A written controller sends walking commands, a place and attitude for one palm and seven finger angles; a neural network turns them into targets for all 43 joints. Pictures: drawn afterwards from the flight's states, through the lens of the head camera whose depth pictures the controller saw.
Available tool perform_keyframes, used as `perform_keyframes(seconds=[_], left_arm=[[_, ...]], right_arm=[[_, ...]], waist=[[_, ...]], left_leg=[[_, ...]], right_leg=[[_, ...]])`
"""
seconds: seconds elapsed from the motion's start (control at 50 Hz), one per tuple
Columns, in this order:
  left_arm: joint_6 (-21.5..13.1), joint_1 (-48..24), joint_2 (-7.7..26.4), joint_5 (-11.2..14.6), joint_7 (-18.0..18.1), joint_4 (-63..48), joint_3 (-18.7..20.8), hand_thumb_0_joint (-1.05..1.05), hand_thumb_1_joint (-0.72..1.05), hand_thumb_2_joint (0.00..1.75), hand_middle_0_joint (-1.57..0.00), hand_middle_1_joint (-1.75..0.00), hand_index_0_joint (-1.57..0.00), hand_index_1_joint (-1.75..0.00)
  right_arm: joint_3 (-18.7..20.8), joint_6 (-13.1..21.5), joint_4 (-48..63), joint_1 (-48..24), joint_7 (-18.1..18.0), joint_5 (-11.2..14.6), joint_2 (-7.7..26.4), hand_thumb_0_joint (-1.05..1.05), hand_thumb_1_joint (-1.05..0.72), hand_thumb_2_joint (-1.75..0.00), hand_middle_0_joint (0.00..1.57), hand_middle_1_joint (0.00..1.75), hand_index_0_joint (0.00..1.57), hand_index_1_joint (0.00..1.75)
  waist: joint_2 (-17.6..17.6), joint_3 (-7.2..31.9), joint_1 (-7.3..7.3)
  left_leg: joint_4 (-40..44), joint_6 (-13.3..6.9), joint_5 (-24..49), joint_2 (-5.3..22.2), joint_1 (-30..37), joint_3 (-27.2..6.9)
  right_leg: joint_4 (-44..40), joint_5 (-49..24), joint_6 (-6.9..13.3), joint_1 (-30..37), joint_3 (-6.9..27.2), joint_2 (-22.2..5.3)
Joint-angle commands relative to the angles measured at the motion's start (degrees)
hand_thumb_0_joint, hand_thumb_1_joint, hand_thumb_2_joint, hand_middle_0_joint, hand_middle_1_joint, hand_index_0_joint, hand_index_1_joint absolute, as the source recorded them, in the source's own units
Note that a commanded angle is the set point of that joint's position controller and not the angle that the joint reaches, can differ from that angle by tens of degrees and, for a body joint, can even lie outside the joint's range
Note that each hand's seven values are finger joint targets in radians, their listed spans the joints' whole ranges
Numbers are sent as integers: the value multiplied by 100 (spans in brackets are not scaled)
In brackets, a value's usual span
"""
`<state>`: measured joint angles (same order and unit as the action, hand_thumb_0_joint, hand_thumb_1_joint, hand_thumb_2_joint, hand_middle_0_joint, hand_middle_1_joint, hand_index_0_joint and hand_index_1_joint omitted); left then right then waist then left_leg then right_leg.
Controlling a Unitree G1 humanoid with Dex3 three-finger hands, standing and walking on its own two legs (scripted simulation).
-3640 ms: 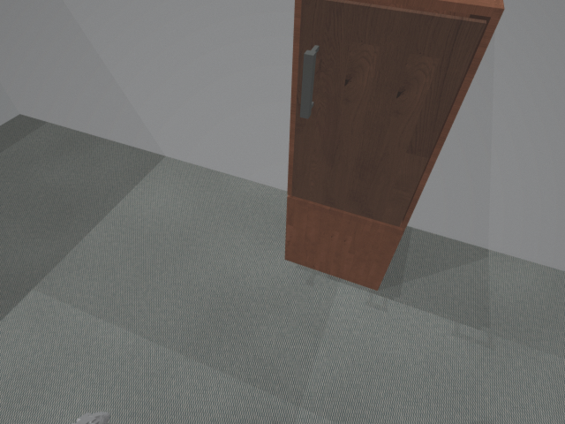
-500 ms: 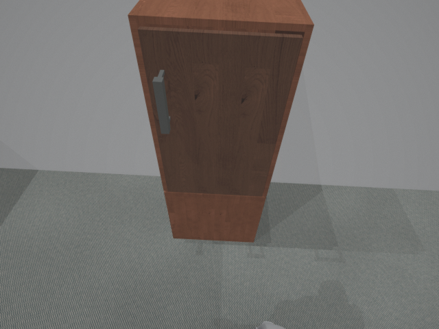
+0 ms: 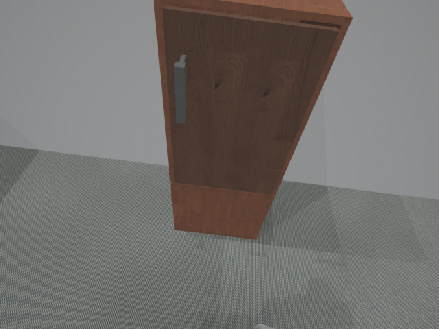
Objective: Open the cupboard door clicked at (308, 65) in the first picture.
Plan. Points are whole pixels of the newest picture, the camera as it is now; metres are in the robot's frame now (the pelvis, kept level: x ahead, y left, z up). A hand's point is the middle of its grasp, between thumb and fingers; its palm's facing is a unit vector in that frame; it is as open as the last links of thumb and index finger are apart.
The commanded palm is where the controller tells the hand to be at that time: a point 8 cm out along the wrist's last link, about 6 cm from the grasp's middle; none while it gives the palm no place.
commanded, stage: come to a stop and stand still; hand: left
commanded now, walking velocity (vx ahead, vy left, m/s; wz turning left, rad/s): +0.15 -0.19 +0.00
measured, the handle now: (182, 90) +0.61 +0.14 +0.10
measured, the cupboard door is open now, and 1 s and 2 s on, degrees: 0 0 0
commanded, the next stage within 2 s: look again from close up in 1.16 s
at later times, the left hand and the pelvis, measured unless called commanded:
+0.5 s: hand out of the picture -0.01 +0.14 -0.17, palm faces -0.03 -0.98 -0.21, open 7.4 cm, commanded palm none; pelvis -0.02 -0.03 +0.00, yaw -1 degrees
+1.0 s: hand out of the picture +0.02 +0.11 -0.16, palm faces +0.03 -0.97 -0.22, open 7.4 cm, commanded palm none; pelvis +0.00 -0.07 +0.01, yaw +0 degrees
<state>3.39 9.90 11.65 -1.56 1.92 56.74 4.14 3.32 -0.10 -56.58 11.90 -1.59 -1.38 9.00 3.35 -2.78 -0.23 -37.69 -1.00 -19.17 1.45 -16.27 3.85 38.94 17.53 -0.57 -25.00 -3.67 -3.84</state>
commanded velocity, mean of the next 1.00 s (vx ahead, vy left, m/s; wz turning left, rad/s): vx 0.00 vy -0.03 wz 0.00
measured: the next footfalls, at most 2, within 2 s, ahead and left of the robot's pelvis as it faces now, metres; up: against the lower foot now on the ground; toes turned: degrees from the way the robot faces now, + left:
right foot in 0.38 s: +0.01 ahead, -0.16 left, +0.00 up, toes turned -2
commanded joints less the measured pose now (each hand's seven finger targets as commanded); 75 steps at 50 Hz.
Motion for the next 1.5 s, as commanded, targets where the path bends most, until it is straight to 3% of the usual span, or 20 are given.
perform_keyframes(seconds=[0.0,0.04,0.14,0.18,0.24,0.28,0.3,0.32,0.34,0.36,0.38,0.4,0.44,0.48,0.52,0.58,0.82,0.86,1.36,1.48], left_arm=[[-65,452,257,-9,-111,-98,74,0,90,90,-20,-30,-20,-30],[-129,778,249,-1,-164,154,43,0,90,90,-20,-30,-20,-30],[-148,676,219,19,-164,206,-26,0,90,90,-20,-30,-20,-30],[-124,583,169,37,-164,204,-50,0,90,90,-20,-30,-20,-30],[-117,533,75,63,-154,244,-102,0,90,90,-20,-30,-20,-30],[-141,729,-28,84,-131,370,-134,0,90,90,-20,-30,-20,-30],[-281,1423,279,0,105,680,-211,0,90,90,-20,-30,-20,-30],[-348,1433,333,-14,87,361,-227,0,90,90,-20,-30,-20,-30],[-445,1122,511,-19,44,334,-235,0,90,90,-20,-30,-20,-30],[-463,915,651,-40,34,201,-213,0,90,90,-20,-30,-20,-30],[-436,806,712,-39,10,183,-217,0,90,90,-20,-30,-20,-30],[-454,925,576,17,1,201,-218,0,90,90,-20,-30,-20,-30],[-423,850,369,20,0,216,-245,0,90,90,-20,-30,-20,-30],[-436,887,343,37,-4,204,-258,0,90,90,-20,-30,-20,-30],[-461,826,411,56,3,177,-260,0,90,90,-20,-30,-20,-30],[-473,745,468,64,3,134,-235,0,90,90,-20,-30,-20,-30],[-539,873,499,69,-3,198,-175,0,90,90,-20,-30,-20,-30],[-543,867,505,63,2,223,-174,0,90,90,-20,-30,-20,-30],[-510,888,532,59,-19,423,-174,0,90,90,-20,-30,-20,-30],[-518,891,541,60,-15,432,-162,0,90,90,-20,-30,-20,-30]], right_arm=[[-13,69,211,-62,-95,-64,833,0,-90,-90,20,30,20,30],[-36,147,136,34,-126,-6,722,0,-90,-90,20,30,20,30],[25,156,-242,753,-218,11,743,0,-90,-90,20,30,20,30],[45,130,-371,947,-239,-1,833,0,-90,-90,20,30,20,30],[76,79,-484,938,-224,-4,914,0,-90,-90,20,30,20,30],[80,54,-537,792,-190,-2,932,0,-90,-90,20,30,20,30],[96,95,-243,230,-88,91,1311,0,-90,-90,20,30,20,30],[-31,70,8,215,13,51,686,0,-90,-90,20,30,20,30],[-133,44,74,299,98,-5,362,0,-90,-90,20,30,20,30],[-127,61,60,674,116,-13,257,0,-90,-90,20,30,20,30],[-112,145,15,877,160,22,259,0,-90,-90,20,30,20,30],[-107,177,-27,844,103,31,397,0,-90,-90,20,30,20,30],[-76,148,-10,871,36,16,551,0,-90,-90,20,30,20,30],[-115,98,28,725,29,9,448,0,-90,-90,20,30,20,30],[-162,71,-12,845,48,6,322,0,-90,-90,20,30,20,30],[-192,78,-112,973,51,-3,282,0,-90,-90,20,30,20,30],[-220,151,-285,830,0,25,400,0,-90,-90,20,30,20,30],[-214,157,-313,785,-10,28,437,0,-90,-90,20,30,20,30],[-222,156,-462,432,-44,40,613,0,-90,-90,20,30,20,30],[-217,172,-503,453,-45,37,621,0,-90,-90,20,30,20,30]], waist=[[-1338,-542,-149],[-931,-312,-138],[-873,29,176],[-1053,127,283],[-1136,210,320],[-1279,286,222],[-1089,122,-177],[-185,-122,-213],[159,-232,-29],[-129,230,231],[-637,752,273],[-502,791,202],[-296,353,152],[-86,-162,92],[62,-222,165],[-203,-333,168],[-95,46,45],[-227,69,43],[-407,8,-15],[-332,177,-26]], left_leg=[[3158,-420,-1449,1458,-955,-1988],[2913,-388,-423,1238,-55,-1424],[2471,-662,1988,1520,1433,-1280],[2269,-761,2865,1623,1590,-1273],[2074,-817,3273,1597,1517,-1215],[2027,-746,2995,1467,1262,-1121],[890,-448,3023,1462,196,-904],[711,-171,630,706,-475,-320],[328,94,-175,230,-405,55],[217,139,19,55,145,83],[670,114,464,13,518,18],[669,26,901,308,594,-271],[874,-115,786,577,86,-577],[762,-29,403,360,-271,-340],[666,47,279,207,-85,-187],[810,63,462,240,-10,-218],[1028,114,1262,349,290,-187],[1043,115,1427,376,392,-192],[1308,91,1623,463,591,-284],[1291,85,1865,473,673,-286]], right_leg=[[1630,295,-35,-120,758,265],[1650,-32,-125,-353,704,239],[1034,266,-232,-483,585,139],[767,575,-228,-265,490,115],[215,857,-175,180,336,132],[-298,662,-119,625,199,183],[-659,-98,146,1019,620,-135],[-1691,279,207,900,782,-56],[-2237,934,431,527,1291,-532],[-2001,825,577,365,1238,-676],[-1323,339,498,645,807,-486],[-1080,230,347,582,652,-147],[-1025,287,240,702,450,30],[-1379,480,328,528,772,-115],[-1683,802,407,286,990,-260],[-1697,710,402,271,910,-210],[-1504,-1235,354,1079,717,-245],[-1450,-1496,352,1118,690,-231],[-1549,-1497,312,1263,570,-206],[-1482,-1789,308,1415,525,-220]])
